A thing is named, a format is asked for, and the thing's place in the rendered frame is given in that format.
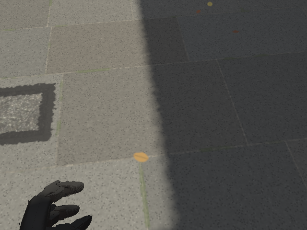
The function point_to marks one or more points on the left robot hand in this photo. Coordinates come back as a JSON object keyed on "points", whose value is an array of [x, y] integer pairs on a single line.
{"points": [[41, 214]]}

